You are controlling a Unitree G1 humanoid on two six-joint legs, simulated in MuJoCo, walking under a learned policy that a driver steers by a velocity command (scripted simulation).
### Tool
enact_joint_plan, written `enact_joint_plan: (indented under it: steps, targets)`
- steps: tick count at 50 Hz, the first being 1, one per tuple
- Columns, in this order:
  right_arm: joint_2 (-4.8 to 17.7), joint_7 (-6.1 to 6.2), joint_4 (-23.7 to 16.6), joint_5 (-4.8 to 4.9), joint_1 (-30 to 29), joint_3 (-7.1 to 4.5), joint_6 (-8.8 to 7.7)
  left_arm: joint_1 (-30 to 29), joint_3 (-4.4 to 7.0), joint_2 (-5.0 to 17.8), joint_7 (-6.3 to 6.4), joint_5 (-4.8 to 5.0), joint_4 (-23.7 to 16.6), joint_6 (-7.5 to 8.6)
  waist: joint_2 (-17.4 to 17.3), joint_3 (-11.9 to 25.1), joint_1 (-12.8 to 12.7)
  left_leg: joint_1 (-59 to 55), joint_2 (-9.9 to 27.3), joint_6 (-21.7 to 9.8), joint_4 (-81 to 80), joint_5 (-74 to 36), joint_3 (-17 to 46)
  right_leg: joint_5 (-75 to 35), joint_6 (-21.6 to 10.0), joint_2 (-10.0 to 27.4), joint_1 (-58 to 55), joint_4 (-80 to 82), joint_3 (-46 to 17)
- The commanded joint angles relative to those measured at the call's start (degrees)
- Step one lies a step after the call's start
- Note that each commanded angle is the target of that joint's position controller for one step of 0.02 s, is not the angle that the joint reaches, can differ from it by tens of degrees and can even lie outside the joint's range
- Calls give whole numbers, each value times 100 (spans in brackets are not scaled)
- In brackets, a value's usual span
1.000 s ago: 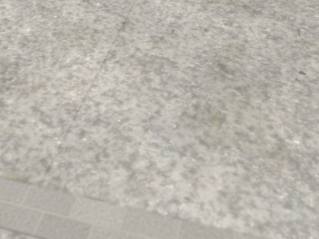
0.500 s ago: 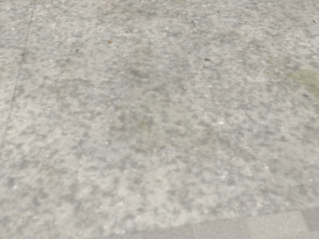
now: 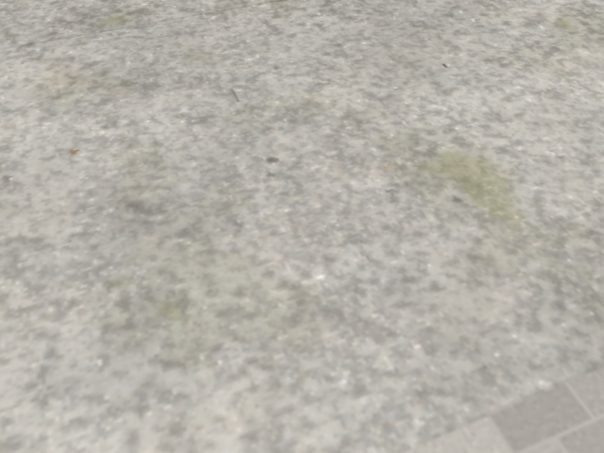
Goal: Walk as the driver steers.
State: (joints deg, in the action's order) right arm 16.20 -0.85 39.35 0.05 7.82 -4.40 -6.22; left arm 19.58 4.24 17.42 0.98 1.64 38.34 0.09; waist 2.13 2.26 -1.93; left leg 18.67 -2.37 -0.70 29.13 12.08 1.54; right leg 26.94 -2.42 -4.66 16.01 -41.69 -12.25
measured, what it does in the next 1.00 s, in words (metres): walks ahead: right foot, then left foot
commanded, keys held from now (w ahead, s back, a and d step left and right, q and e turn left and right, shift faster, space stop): w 0.08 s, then no key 0.92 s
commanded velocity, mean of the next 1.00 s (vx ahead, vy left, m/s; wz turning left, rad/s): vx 0.14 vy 0.00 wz -0.12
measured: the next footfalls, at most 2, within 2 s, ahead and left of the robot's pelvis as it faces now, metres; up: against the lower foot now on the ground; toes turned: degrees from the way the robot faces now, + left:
right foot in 0.36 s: +0.28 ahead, -0.15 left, +0.00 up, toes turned -4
left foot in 0.66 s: +0.27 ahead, +0.10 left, +0.00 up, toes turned -4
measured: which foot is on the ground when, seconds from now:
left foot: down 0.00-0.36, up 0.38-0.64, down 0.66-1.00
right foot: up 0.00-0.34, down 0.36-1.00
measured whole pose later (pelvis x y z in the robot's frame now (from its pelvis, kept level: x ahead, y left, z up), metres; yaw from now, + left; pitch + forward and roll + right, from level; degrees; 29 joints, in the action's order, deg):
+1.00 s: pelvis +0.24 -0.02 +0.00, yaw -4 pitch -1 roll +0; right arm 13.1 1.5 49.8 -0.5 11.9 -0.3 -0.8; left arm 9.8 2.4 13.3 1.1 -0.2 52.1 -0.6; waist -0.2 -2.3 0.0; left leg 11.2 1.2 0.6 31.4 18.8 0.0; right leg 14.8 0.0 -0.7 14.2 -30.4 -0.7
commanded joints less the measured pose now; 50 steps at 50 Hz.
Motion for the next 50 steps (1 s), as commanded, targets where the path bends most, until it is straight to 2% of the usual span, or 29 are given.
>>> enact_joint_plan:
  steps: [1,2,5,8,10,12,14,16,17,18,19,20,21,22,23,24,25,27,30,32,33,34,35,36,37,38,40,43,50]
  targets:
    - [979,14,3,-24,1169,-286,-39,-472,116,690,21,50,-683,240,-1284,-369,573,-2286,2396,-1278,-1741,3173,3659,245,34,403,3419,-2317,115]
    - [746,31,-21,2,1025,-209,-23,-483,126,677,-3,-12,-571,246,-1073,-537,512,-2123,2074,-1129,-1733,2611,3036,-192,68,480,3407,-2453,222]
    - [541,79,27,-69,828,-90,10,-761,85,438,-89,-64,-552,314,-895,-680,395,-1555,1604,-959,-1891,612,1788,-1045,145,683,3058,-2155,394]
    - [656,108,143,-37,699,-83,46,-967,-21,169,-118,-189,-595,318,-865,-504,304,-1268,1389,-1013,-1732,-2372,781,-1427,423,708,2473,-1296,921]
    - [789,139,245,21,712,-103,131,-1204,-125,-67,-158,-190,-621,331,-879,-333,376,-1027,1212,-906,-1580,-3180,267,-1902,476,679,1778,-406,1172]
    - [927,148,388,77,965,-123,203,-1440,-119,-24,-212,-147,-639,328,-932,-196,501,-1041,1229,-845,-1468,-3235,161,-2383,449,544,1254,231,1273]
    - [995,146,476,127,1041,-126,245,-1520,-57,133,-251,-126,-665,318,-960,-131,456,-1205,1367,-780,-1251,-3171,248,-2514,303,471,935,676,1193]
    - [1005,156,487,191,889,-122,258,-1186,37,300,-251,-162,-565,322,-878,35,160,-1308,1354,-619,-762,-3278,274,-2788,56,361,266,1317,1195]
    - [905,155,514,185,938,-89,245,-821,114,452,-210,-205,-434,322,-725,243,-19,-1209,1166,-483,-242,-3441,167,-3179,-110,282,-435,1637,1253]
    - [705,145,489,74,1072,-10,207,-402,195,761,-140,-252,-381,319,-353,622,-165,-736,846,-209,612,-2629,-65,-4824,-330,787,-1423,1570,845]
    - [247,95,419,-140,1682,186,167,-55,193,1089,-63,-426,-411,256,923,1521,3,785,351,202,2443,639,-215,-7031,-1263,2404,-3316,1082,-865]
    - [330,65,617,-65,2006,220,232,16,69,665,-100,-316,-314,190,1222,2302,3,806,267,368,3287,2777,325,-6494,-1849,2878,-3182,1411,-1701]
    - [777,67,603,82,1677,83,340,-282,20,490,-152,-221,-332,142,692,1689,-46,1032,457,432,3664,2671,368,-5244,-1643,2504,-2495,1710,-1309]
    - [741,106,526,116,1262,84,431,-692,-26,361,-166,-180,-329,136,443,1050,37,1297,577,442,3642,2450,245,-4381,-1370,2207,-1944,1887,-914]
    - [650,173,516,60,1072,90,537,-1053,-79,265,-184,-179,-323,145,254,620,147,1212,696,489,3321,2214,230,-3888,-1179,1992,-1235,2095,-582]
    - [624,240,511,5,1072,79,641,-1361,-72,295,-185,-218,-317,148,365,408,325,764,781,541,2904,1895,230,-3457,-1029,1796,-531,2307,-288]
    - [525,278,560,-13,1170,101,704,-1543,-37,370,-182,-282,-284,139,516,282,439,303,698,585,2585,1633,89,-3263,-978,1601,15,2451,-23]
    - [365,323,632,-56,1281,148,728,-1640,-46,291,-152,-328,-196,146,622,321,480,-215,628,595,1946,1337,-13,-3061,-1011,1458,310,2496,249]
    - [346,319,634,-64,1080,167,728,-1638,-70,251,-106,-292,-37,120,533,346,413,-706,586,464,973,447,-59,-1968,-965,1463,406,2489,215]
    - [321,284,641,-148,1013,179,715,-1611,-131,121,-98,-250,94,90,381,185,486,-1239,498,303,208,-211,-139,-611,-638,1251,737,2443,276]
    - [405,279,555,-220,902,181,708,-1414,-181,-9,-106,-267,232,93,205,-20,452,-1329,677,180,-126,-454,109,-3,-334,1073,917,2384,316]
    - [714,303,421,-201,742,143,702,-1255,-181,6,-113,-312,292,90,-239,-303,263,-1041,1004,-11,-425,-382,439,252,-71,798,918,2124,489]
    - [888,302,501,-123,491,79,689,-1104,-155,8,-90,-273,309,67,-1021,-455,21,-112,954,-207,-586,1009,439,-274,115,490,334,1964,897]
    - [609,274,444,-129,342,142,639,-1246,-134,147,-52,-281,359,53,-992,-588,137,272,823,-171,-789,1545,409,-702,190,465,-57,1701,939]
    - [442,268,489,-162,327,195,589,-1263,-108,161,-28,-258,383,47,-998,-550,120,345,803,-62,-834,1479,381,-978,150,479,-238,1588,957]
    - [404,258,499,-151,301,215,538,-1213,-107,127,-5,-249,458,31,-955,-519,106,262,745,32,-764,1087,321,-1217,96,524,-306,1555,920]
    - [398,250,561,-96,437,224,453,-1129,-98,119,-2,-259,579,33,-685,-318,170,-118,695,95,-514,346,231,-1730,43,556,-313,1525,893]
    - [437,260,652,-66,564,224,441,-1116,-93,92,-13,-210,753,55,-418,-80,242,-447,636,68,-307,-357,146,-2361,45,589,-439,1449,893]
    - [403,252,855,-44,530,241,497,-1058,-65,153,45,-168,1211,-25,-195,-52,227,-610,556,20,-292,-937,60,-2919,82,622,-715,1397,898]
